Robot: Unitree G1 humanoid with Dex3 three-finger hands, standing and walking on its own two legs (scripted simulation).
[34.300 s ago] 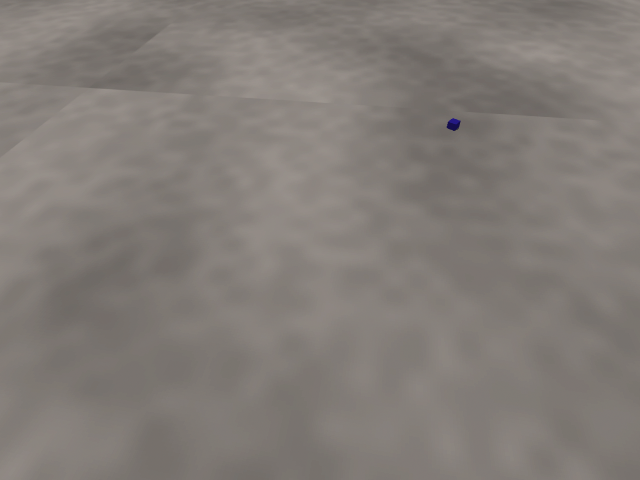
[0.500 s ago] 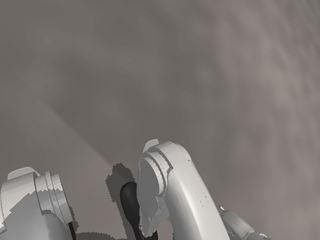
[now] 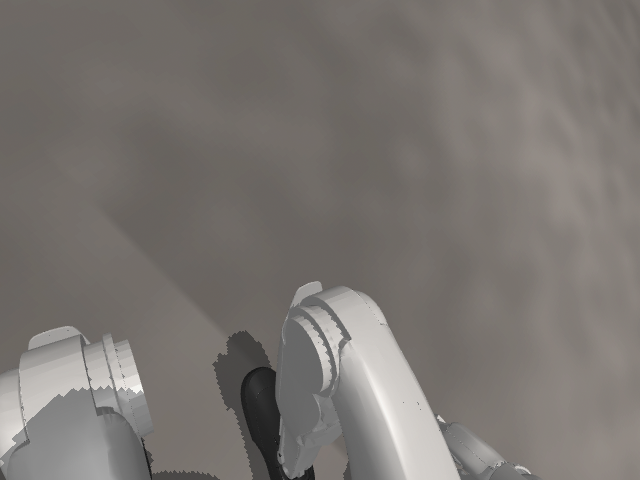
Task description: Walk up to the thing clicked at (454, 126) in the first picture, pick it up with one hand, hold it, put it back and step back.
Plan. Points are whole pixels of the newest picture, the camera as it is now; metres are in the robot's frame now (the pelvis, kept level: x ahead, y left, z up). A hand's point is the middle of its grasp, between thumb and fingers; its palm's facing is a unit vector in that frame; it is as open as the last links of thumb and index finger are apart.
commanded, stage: close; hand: left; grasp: from above
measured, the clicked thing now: out of the picture +0.40 +0.39 -0.28
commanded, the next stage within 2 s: settle in 0.54 s
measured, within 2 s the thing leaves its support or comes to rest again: leaves its support in 0.74 s
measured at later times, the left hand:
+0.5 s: hand out of the picture +0.37 +0.38 -0.24, palm faces -0.48 -0.14 -0.86, open 8.0 cm
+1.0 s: hand out of the picture +0.39 +0.40 -0.21, palm faces -0.45 -0.12 -0.89, open 7.8 cm
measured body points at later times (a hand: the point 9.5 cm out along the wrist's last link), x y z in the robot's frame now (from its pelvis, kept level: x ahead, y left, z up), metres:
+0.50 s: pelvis +0.00 +0.00 +0.00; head +0.26 +0.16 +0.34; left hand +0.39 +0.39 -0.20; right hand +0.12 -0.24 -0.07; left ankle +0.07 +0.12 -0.26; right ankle +0.11 -0.10 -0.26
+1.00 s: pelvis +0.00 +0.00 +0.01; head +0.24 +0.15 +0.36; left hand +0.41 +0.41 -0.15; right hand +0.12 -0.25 -0.06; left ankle +0.07 +0.12 -0.26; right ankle +0.11 -0.10 -0.26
